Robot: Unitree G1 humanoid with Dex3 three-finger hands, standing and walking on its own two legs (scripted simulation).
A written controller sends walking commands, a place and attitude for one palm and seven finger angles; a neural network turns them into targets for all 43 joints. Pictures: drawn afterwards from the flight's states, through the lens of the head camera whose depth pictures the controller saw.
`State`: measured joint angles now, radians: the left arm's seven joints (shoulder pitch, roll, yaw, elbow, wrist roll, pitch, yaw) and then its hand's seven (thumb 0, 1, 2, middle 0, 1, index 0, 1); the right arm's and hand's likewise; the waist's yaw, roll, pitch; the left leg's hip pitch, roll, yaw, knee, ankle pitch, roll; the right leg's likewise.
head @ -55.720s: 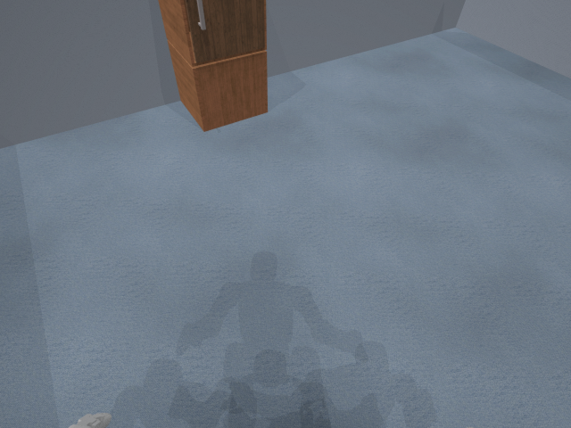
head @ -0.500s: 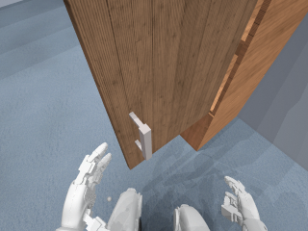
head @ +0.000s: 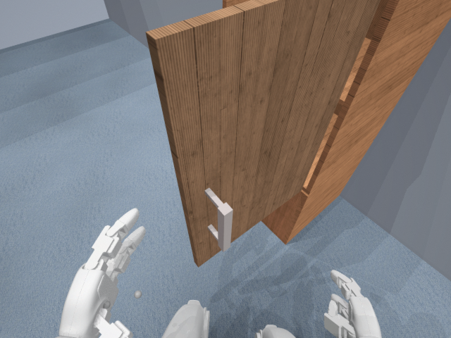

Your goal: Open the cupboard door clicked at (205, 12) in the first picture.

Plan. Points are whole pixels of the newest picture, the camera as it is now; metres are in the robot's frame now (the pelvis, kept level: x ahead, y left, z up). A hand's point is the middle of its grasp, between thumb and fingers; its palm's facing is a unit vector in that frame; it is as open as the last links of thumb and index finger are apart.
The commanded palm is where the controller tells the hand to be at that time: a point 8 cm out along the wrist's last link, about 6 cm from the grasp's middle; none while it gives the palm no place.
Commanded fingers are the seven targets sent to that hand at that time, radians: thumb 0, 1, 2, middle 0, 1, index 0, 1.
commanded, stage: draw the hand back to the body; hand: left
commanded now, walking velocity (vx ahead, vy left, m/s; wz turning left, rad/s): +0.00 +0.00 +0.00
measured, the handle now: (218, 221) +0.33 +0.04 +0.01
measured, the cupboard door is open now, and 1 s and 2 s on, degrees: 88 88 88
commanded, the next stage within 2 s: step back with the hand held close in 1.20 s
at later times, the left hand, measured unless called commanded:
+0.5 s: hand (49, 238) +0.21 +0.23 +0.17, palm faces +0.26 -0.90 -0.36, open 13.0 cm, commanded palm +0.17 +0.27 +0.21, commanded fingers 0.00 0.38 0.68 -0.18 -0.30 -0.18 -0.30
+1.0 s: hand out of the picture +0.24 +0.26 +0.27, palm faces +0.44 -0.81 -0.40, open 7.7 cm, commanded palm +0.19 +0.30 +0.28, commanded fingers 0.00 0.90 0.90 -0.20 -0.30 -0.20 -0.30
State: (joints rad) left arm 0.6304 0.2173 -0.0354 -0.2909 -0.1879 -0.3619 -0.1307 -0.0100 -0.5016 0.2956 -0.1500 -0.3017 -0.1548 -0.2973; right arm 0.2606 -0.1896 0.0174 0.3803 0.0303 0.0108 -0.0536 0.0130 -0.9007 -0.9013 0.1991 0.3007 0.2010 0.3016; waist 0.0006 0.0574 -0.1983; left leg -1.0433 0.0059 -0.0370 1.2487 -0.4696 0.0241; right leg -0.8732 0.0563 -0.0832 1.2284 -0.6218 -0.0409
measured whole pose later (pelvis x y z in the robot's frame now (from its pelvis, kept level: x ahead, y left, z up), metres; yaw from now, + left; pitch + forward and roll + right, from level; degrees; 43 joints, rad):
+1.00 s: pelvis +0.05 +0.00 +0.11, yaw +0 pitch -1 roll +0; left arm 0.48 0.36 0.34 -0.41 -0.09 -0.06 0.12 0.01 0.82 0.86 -0.20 -0.30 -0.21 -0.30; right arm 0.22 -0.23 0.03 0.57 0.02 -0.06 -0.08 0.01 -0.90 -0.90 0.20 0.30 0.20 0.30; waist 0.05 0.06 -0.03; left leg -0.25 -0.02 0.02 0.52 -0.25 0.03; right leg -0.10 0.03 0.00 0.48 -0.35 -0.02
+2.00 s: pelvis -0.03 +0.03 +0.10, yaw +0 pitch -1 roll -3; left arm 0.57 0.42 0.41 -0.48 -0.04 -0.18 0.14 0.02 0.89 0.89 -0.21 -0.30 -0.22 -0.30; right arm 0.22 -0.23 0.00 0.55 0.01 -0.03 -0.09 0.01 -0.90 -0.90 0.20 0.30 0.20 0.30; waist 0.00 0.05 0.04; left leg -0.40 0.00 0.01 0.52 -0.14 0.06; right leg -0.25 0.05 -0.01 0.48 -0.22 0.01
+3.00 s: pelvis -0.21 +0.02 +0.08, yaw -3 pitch -3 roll +0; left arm 0.47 0.40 0.43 -0.40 -0.06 -0.17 0.15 0.02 0.89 0.89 -0.21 -0.30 -0.22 -0.30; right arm 0.30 -0.22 -0.02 0.68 0.00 -0.06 -0.09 0.01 -0.90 -0.90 0.20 0.30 0.20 0.30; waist -0.06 0.00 -0.06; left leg -0.52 -0.02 0.04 0.67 -0.18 0.01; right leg 0.02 0.05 -0.03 0.56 -0.54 -0.07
